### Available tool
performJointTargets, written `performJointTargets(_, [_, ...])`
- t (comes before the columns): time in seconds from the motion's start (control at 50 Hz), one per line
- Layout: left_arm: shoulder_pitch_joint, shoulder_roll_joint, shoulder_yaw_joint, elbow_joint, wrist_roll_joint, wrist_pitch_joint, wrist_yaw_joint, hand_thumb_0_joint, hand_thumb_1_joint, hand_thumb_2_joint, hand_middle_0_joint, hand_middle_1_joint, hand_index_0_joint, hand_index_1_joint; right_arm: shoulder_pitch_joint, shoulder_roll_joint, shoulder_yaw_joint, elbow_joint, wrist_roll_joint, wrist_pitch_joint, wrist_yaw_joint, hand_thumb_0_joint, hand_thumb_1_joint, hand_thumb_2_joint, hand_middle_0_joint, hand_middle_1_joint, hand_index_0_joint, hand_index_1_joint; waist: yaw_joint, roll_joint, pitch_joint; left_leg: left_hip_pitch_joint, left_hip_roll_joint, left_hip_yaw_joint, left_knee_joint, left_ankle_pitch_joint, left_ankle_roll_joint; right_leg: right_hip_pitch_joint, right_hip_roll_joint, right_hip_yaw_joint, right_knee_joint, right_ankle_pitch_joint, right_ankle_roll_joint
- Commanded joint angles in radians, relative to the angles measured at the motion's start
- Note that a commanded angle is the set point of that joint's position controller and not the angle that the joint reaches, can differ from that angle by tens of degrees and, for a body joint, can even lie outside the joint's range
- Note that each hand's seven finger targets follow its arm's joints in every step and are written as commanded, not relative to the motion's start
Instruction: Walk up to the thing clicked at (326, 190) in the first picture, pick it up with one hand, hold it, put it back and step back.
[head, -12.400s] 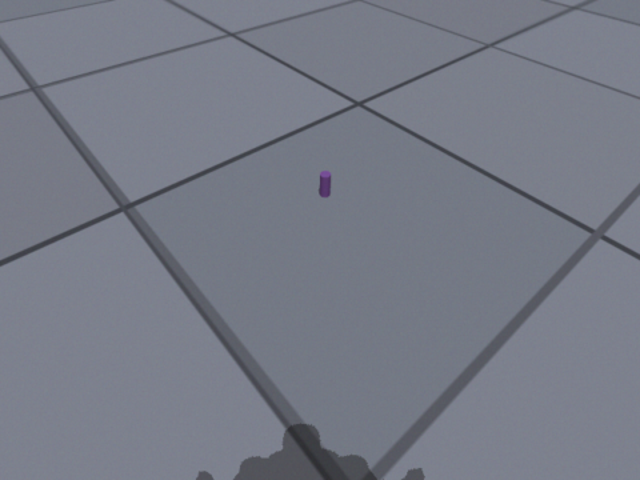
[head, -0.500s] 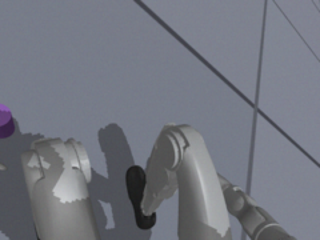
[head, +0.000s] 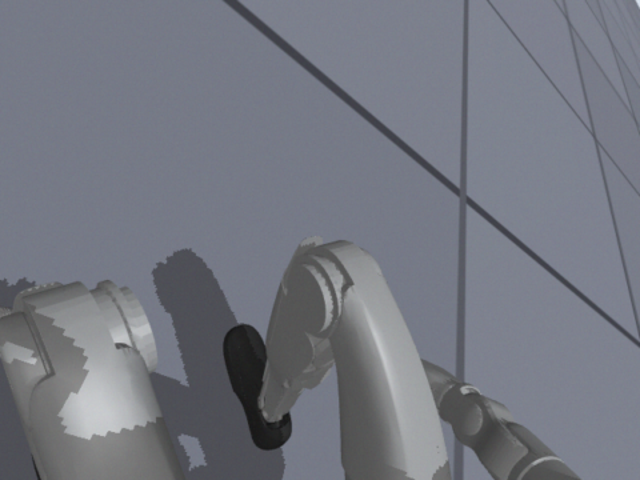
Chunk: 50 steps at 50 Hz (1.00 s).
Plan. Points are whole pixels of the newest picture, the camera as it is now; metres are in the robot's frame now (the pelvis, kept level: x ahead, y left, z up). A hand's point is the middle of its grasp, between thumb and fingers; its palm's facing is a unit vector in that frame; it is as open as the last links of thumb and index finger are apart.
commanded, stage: close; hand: left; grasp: from the side
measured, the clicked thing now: out of the picture +0.41 +0.27 -0.22
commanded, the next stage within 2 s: settle in 0.58 s
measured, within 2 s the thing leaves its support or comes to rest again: leaves its support in 1.02 s
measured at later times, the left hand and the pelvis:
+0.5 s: hand out of the picture +0.41 +0.27 -0.18, palm faces +0.30 -0.95 +0.00, open 8.5 cm; pelvis +0.00 +0.00 +0.00, yaw -1 degrees
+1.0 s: hand out of the picture +0.42 +0.27 -0.18, palm faces +0.34 -0.94 +0.00, open 7.3 cm; pelvis +0.00 +0.00 +0.00, yaw -1 degrees
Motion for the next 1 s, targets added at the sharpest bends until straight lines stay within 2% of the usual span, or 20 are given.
performJointTargets(0.0, [-0.153,0.144,0.014,-0.102,0.009,-0.082,0.049,0.000,-0.149,0.270,-0.212,-0.193,-0.193,-0.202,-0.027,-0.363,-0.124,-0.026,-0.004,0.008,-0.015,0.000,-0.893,-0.900,0.199,0.300,0.199,0.300,-0.107,0.536,-0.470,0.325,0.048,0.075,-0.392,0.003,-0.037,0.211,0.038,-0.116,-0.134,0.044,-0.058])
performJointTargets(0.08, [-0.183,0.168,0.017,-0.112,0.013,-0.098,0.075,0.000,0.110,0.419,-0.371,-0.346,-0.355,-0.350,-0.023,-0.359,-0.113,-0.020,-0.013,0.007,-0.016,0.000,-0.880,-0.897,0.200,0.299,0.199,0.299,-0.116,0.537,-0.485,0.326,0.050,0.086,-0.368,0.029,-0.031,0.233,0.046,-0.113,-0.143,0.069,-0.058])
performJointTargets(0.14, [-0.197,0.170,0.002,-0.106,0.036,-0.101,0.090,0.000,0.241,0.517,-0.445,-0.426,-0.430,-0.431,-0.024,-0.360,-0.109,-0.014,-0.019,0.011,-0.016,0.000,-0.876,-0.896,0.200,0.299,0.199,0.299,-0.127,0.556,-0.478,0.347,0.055,0.077,-0.372,0.046,-0.037,0.229,0.047,-0.120,-0.138,0.083,-0.057])
performJointTargets(0.18, [-0.195,0.179,0.003,-0.108,0.039,-0.101,0.095,0.000,0.311,0.550,-0.471,-0.454,-0.456,-0.458,-0.018,-0.358,-0.108,-0.010,-0.021,0.015,-0.015,0.000,-0.872,-0.895,0.200,0.299,0.200,0.299,-0.124,0.556,-0.496,0.349,0.056,0.079,-0.365,0.056,-0.036,0.244,0.050,-0.116,-0.138,0.091,-0.058])
performJointTargets(0.28, [-0.194,0.185,0.002,-0.091,0.051,-0.088,0.108,0.000,0.451,0.696,-0.640,-0.615,-0.623,-0.622,-0.028,-0.361,-0.110,-0.015,-0.018,0.023,-0.014,0.000,-0.871,-0.894,0.200,0.299,0.199,0.299,-0.123,0.567,-0.460,0.347,0.061,0.069,-0.387,0.037,-0.039,0.219,0.048,-0.123,-0.135,0.072,-0.060])
performJointTargets(0.32, [-0.198,0.169,0.000,-0.095,0.048,-0.082,0.110,0.000,0.496,0.738,-0.698,-0.669,-0.680,-0.675,-0.037,-0.360,-0.111,-0.019,-0.017,0.025,-0.012,0.000,-0.871,-0.894,0.200,0.299,0.199,0.299,-0.127,0.547,-0.459,0.339,0.062,0.064,-0.388,0.022,-0.038,0.209,0.048,-0.126,-0.137,0.061,-0.059])
performJointTargets(0.4, [-0.213,0.182,0.002,-0.096,0.043,-0.077,0.117,0.000,0.625,0.852,-0.823,-0.797,-0.809,-0.800,-0.030,-0.357,-0.106,-0.015,-0.015,0.026,-0.013,0.000,-0.869,-0.893,0.200,0.299,0.199,0.299,-0.131,0.534,-0.471,0.332,0.061,0.067,-0.372,0.043,-0.034,0.224,0.052,-0.123,-0.142,0.082,-0.057])
performJointTargets(0.42, [-0.211,0.186,0.001,-0.099,0.046,-0.078,0.119,0.000,0.571,0.896,-0.874,-0.856,-0.858,-0.863,-0.023,-0.352,-0.103,-0.012,-0.018,0.027,-0.013,0.000,-0.873,-0.895,0.199,0.299,0.199,0.299,-0.129,0.537,-0.491,0.341,0.059,0.072,-0.364,0.062,-0.033,0.244,0.054,-0.119,-0.144,0.097,-0.057])
performJointTargets(0.5, [-0.232,0.184,0.004,-0.097,0.050,-0.075,0.133,0.000,0.650,1.022,-1.013,-1.006,-1.000,-1.012,-0.028,-0.355,-0.104,-0.015,-0.016,0.031,-0.013,0.000,-0.871,-0.894,0.199,0.299,0.199,0.299,-0.134,0.553,-0.454,0.337,0.064,0.060,-0.383,0.039,-0.037,0.219,0.052,-0.125,-0.139,0.077,-0.060])
performJointTargets(0.54, [-0.232,0.190,0.012,-0.097,0.050,-0.074,0.136,0.000,0.603,1.066,-1.052,-1.058,-1.039,-1.065,-0.027,-0.348,-0.103,-0.017,-0.018,0.033,-0.013,0.000,-0.871,-0.894,0.199,0.299,0.199,0.299,-0.132,0.535,-0.488,0.344,0.063,0.068,-0.368,0.063,-0.033,0.237,0.056,-0.118,-0.147,0.094,-0.059])
performJointTargets(0.58, [-0.245,0.193,0.007,-0.094,0.055,-0.075,0.137,0.000,0.629,1.120,-1.106,-1.124,-1.096,-1.130,-0.026,-0.352,-0.101,-0.015,-0.020,0.036,-0.013,0.000,-0.873,-0.894,0.199,0.299,0.199,0.299,-0.139,0.564,-0.471,0.347,0.064,0.066,-0.376,0.060,-0.037,0.231,0.053,-0.122,-0.140,0.091,-0.061])
performJointTargets(0.6, [-0.234,0.200,0.009,-0.094,0.056,-0.074,0.137,0.000,0.627,1.157,-1.149,-1.177,-1.141,-1.182,-0.029,-0.351,-0.100,-0.017,-0.020,0.038,-0.013,0.000,-0.872,-0.893,0.199,0.299,0.199,0.299,-0.130,0.556,-0.472,0.343,0.065,0.063,-0.381,0.049,-0.036,0.225,0.056,-0.124,-0.144,0.082,-0.062])
performJointTargets(0.68, [-0.249,0.190,0.003,-0.089,0.060,-0.067,0.146,0.000,0.604,1.266,-1.194,-1.273,-1.173,-1.298,-0.030,-0.349,-0.100,-0.017,-0.022,0.040,-0.012,0.000,-0.895,-0.903,0.200,0.300,0.199,0.300,-0.139,0.551,-0.469,0.339,0.063,0.066,-0.376,0.046,-0.033,0.229,0.056,-0.121,-0.150,0.082,-0.061])
performJointTargets(0.74, [-0.240,0.196,0.014,-0.088,0.061,-0.065,0.149,0.000,0.647,1.305,-1.239,-1.320,-1.222,-1.341,-0.037,-0.354,-0.104,-0.024,-0.019,0.044,-0.010,0.000,-0.897,-0.902,0.200,0.300,0.200,0.300,-0.132,0.553,-0.452,0.339,0.067,0.058,-0.387,0.029,-0.036,0.212,0.052,-0.126,-0.145,0.064,-0.061])
performJointTargets(0.78, [-0.249,0.189,0.013,-0.098,0.056,-0.069,0.147,0.000,0.603,1.324,-1.284,-1.366,-1.268,-1.387,-0.027,-0.361,-0.105,-0.019,-0.021,0.046,-0.009,0.000,-0.903,-0.903,0.200,0.300,0.199,0.300,-0.142,0.562,-0.466,0.352,0.068,0.054,-0.385,0.035,-0.038,0.223,0.053,-0.127,-0.142,0.072,-0.059])
performJointTargets(0.8, [-0.241,0.199,0.019,-0.114,0.052,-0.071,0.147,0.000,0.572,1.305,-1.281,-1.359,-1.266,-1.380,-0.032,-0.354,-0.102,-0.021,-0.020,0.044,-0.010,0.000,-0.896,-0.901,0.200,0.300,0.199,0.300,-0.130,0.559,-0.477,0.349,0.066,0.060,-0.377,0.045,-0.035,0.232,0.055,-0.122,-0.145,0.082,-0.059])
performJointTargets(0.88, [-0.251,0.208,0.023,-0.152,0.057,-0.067,0.145,0.000,0.566,1.307,-1.295,-1.369,-1.279,-1.390,-0.013,-0.353,-0.108,-0.013,-0.018,0.048,-0.009,0.000,-0.897,-0.901,0.200,0.300,0.199,0.300,-0.124,0.597,-0.510,0.377,0.068,0.067,-0.376,0.104,-0.041,0.248,0.053,-0.118,-0.134,0.120,-0.064])
performJointTargets(0.92, [-0.269,0.193,0.017,-0.185,0.056,-0.062,0.145,0.000,0.554,1.322,-1.312,-1.385,-1.295,-1.407,-0.015,-0.353,-0.116,-0.021,-0.014,0.047,-0.007,0.000,-0.900,-0.902,0.200,0.300,0.199,0.300,-0.127,0.601,-0.500,0.380,0.070,0.064,-0.382,0.094,-0.042,0.232,0.049,-0.116,-0.132,0.112,-0.065])
performJointTargets(0.94, [-0.271,0.210,0.024,-0.209,0.055,-0.062,0.145,0.000,0.523,1.312,-1.314,-1.384,-1.297,-1.406,-0.007,-0.357,-0.120,-0.018,-0.012,0.050,-0.006,0.000,-0.901,-0.902,0.200,0.300,0.199,0.300,-0.122,0.611,-0.516,0.381,0.069,0.066,-0.387,0.084,-0.041,0.235,0.049,-0.113,-0.137,0.106,-0.066])
performJointTargets(0.98, [-0.284,0.193,0.004,-0.266,0.052,-0.053,0.138,0.000,0.505,1.300,-1.295,-1.366,-1.278,-1.390,-0.010,-0.353,-0.133,-0.025,-0.008,0.048,-0.004,0.000,-0.899,-0.901,0.200,0.300,0.199,0.300,-0.115,0.620,-0.538,0.375,0.063,0.083,-0.380,0.080,-0.036,0.247,0.049,-0.102,-0.142,0.109,-0.066])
